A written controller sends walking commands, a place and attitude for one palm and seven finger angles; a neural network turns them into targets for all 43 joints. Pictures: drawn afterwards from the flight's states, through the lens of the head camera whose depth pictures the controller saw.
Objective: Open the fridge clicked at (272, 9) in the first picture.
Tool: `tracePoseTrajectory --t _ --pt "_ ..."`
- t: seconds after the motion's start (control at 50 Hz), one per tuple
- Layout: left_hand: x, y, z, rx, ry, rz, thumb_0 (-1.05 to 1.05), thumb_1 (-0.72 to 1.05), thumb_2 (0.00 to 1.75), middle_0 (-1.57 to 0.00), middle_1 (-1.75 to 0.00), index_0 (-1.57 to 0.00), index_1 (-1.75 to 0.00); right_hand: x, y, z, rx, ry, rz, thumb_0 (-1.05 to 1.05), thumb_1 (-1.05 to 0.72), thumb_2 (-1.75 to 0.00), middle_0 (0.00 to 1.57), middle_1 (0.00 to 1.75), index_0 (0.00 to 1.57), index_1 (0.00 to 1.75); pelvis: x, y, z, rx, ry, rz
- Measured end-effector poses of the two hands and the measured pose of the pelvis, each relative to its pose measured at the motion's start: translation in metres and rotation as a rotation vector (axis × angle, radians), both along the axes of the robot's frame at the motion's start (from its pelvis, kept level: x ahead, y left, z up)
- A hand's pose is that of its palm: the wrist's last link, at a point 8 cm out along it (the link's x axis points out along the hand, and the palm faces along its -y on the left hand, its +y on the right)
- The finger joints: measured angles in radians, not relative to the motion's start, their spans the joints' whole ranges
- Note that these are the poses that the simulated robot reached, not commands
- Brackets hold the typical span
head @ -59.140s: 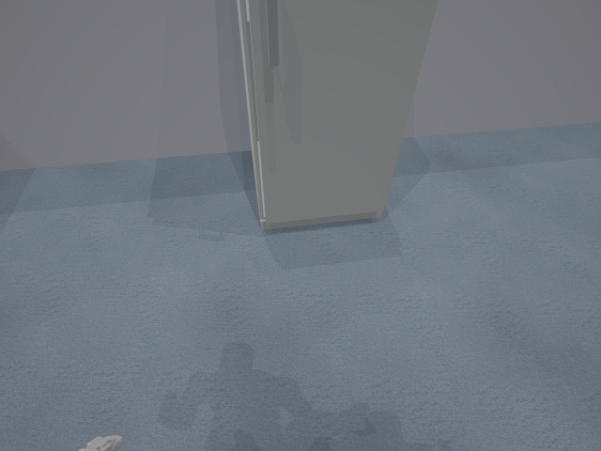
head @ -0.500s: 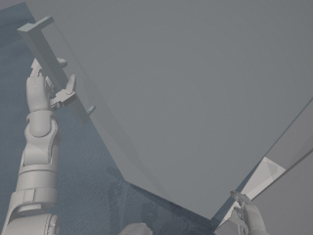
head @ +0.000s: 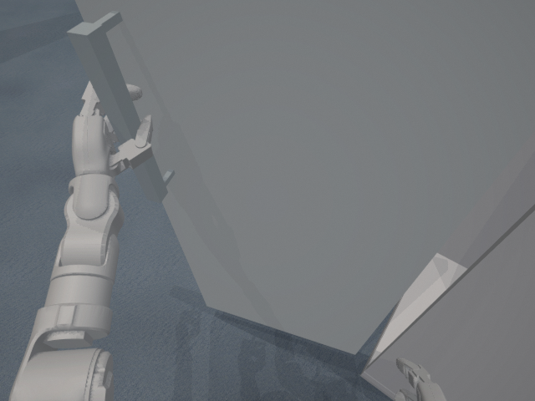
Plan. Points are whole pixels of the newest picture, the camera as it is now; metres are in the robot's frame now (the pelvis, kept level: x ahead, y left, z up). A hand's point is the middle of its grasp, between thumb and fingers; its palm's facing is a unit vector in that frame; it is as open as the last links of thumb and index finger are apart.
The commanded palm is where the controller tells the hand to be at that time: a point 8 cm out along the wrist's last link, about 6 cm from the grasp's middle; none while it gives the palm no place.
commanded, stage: stop walking and hold the door back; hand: left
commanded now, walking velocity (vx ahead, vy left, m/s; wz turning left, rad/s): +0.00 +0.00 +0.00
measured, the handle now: (138, 122) +0.46 +0.19 +0.18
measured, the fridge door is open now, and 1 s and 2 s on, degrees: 109 107 107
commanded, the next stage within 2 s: loosen the grip on the handle in 0.46 s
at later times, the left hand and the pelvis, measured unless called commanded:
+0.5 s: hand (141, 145) +0.41 +0.18 +0.18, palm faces +0.15 -0.98 -0.15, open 6.8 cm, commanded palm +0.37 +0.22 +0.17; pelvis -0.02 +0.03 +0.01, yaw -3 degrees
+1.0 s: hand (146, 143) +0.43 +0.18 +0.16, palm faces +0.17 -0.97 -0.17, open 13.1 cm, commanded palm +0.40 +0.23 +0.18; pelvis -0.01 -0.02 +0.00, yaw -2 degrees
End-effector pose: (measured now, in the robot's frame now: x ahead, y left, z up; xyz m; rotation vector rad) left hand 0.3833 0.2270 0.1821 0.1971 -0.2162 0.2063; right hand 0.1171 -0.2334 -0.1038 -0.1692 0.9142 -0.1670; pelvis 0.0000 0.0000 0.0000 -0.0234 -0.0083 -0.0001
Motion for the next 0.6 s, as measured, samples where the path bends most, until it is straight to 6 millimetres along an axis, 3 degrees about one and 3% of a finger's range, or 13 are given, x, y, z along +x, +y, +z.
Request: tracePoseTrajectory --t 0.08,0.26,0.4,0.6 --pt "0.0 0.002 0.001 -0.006 0.013 -0.03 -0.08 0.64 0.72 -0.45 -1.41 -0.25 -1.35 -0.016 0.009 -0.005 -0.013 0.033 -0.022 0.01 -0.91 -0.9 0.2 0.3 0.2 0.3 -0.006 0.014 0.0 -0.003 -0.009 0.003" --pt "0.0 0.004 0.002 -0.038 0.036 -0.084 -0.05 0.66 0.73 -0.45 -1.41 -0.24 -1.35 -0.032 0.022 0.012 -0.058 0.01 -0.042 0.01 -0.91 -0.9 0.2 0.3 0.2 0.3 -0.014 0.034 0.006 -0.001 -0.005 -0.032" --pt "-0.003 0.002 0.002 -0.021 0.047 -0.08 -0.05 0.69 0.75 -0.44 -1.4 -0.17 -1.3 -0.03 0.024 0.01 -0.028 -0.021 -0.032 0.01 -0.91 -0.9 0.2 0.3 0.2 0.3 -0.019 0.032 0.005 -0.001 0.001 -0.052" --pt "0.002 0.004 0.005 0.024 0.066 -0.069 -0.07 0.62 0.77 -0.44 -1.39 -0.2 -1.31 -0.031 0.008 0.011 -0.048 -0.013 -0.043 0.01 -0.91 -0.9 0.2 0.3 0.2 0.3 -0.019 0.022 0.005 0.015 0.003 -0.041"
